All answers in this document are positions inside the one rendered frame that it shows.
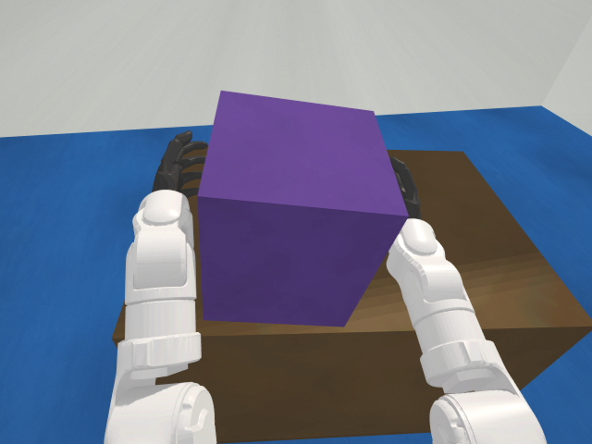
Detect left robot hand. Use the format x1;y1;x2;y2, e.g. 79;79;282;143
152;130;208;198

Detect carton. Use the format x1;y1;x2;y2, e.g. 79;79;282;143
197;91;409;327

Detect robot left forearm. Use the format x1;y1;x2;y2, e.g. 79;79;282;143
104;190;202;444

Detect robot right forearm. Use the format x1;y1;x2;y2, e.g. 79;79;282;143
387;218;547;444

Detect pedestal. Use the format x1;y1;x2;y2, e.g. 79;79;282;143
112;146;592;444

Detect right robot hand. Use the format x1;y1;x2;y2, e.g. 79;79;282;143
390;156;422;220

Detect robot right upper arm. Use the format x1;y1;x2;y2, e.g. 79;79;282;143
429;388;545;444

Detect robot left upper arm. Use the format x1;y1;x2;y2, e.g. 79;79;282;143
105;382;216;444

